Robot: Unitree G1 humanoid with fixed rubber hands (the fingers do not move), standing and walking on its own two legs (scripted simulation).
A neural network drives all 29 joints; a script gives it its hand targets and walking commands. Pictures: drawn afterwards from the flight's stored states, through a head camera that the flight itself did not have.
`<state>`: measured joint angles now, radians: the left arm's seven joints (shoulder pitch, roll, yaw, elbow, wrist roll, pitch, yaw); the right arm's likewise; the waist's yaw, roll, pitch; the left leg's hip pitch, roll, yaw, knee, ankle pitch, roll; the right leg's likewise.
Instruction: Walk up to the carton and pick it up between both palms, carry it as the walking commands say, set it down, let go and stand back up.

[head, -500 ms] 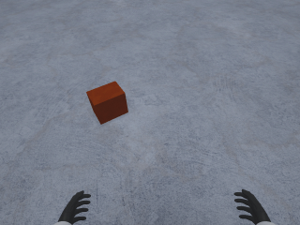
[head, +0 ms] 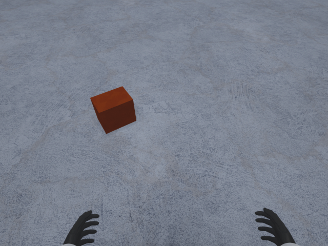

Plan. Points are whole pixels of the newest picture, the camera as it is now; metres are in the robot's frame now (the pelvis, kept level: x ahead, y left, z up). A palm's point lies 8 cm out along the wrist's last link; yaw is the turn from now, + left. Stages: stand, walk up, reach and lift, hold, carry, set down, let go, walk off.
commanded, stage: stand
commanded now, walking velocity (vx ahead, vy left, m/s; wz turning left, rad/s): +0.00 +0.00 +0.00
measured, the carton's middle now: (114, 109) +1.19 +0.43 -0.64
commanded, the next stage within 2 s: walk up in 0.54 s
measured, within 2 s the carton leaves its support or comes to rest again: neither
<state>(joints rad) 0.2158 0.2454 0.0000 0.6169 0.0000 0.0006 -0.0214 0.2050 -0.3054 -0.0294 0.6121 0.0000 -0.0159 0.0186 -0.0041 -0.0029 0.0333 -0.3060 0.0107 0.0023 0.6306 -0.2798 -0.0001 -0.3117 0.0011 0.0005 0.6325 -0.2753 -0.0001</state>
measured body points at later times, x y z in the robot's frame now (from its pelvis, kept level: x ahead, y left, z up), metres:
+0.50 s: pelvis +0.00 +0.00 +0.00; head +0.00 +0.00 +0.45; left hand +0.15 +0.25 -0.09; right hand +0.16 -0.27 -0.08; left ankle +0.04 +0.12 -0.72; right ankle +0.04 -0.12 -0.72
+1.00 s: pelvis +0.02 +0.04 -0.01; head +0.00 +0.05 +0.44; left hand +0.09 +0.33 -0.11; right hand +0.18 -0.26 -0.07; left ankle +0.07 +0.16 -0.72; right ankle +0.04 -0.11 -0.72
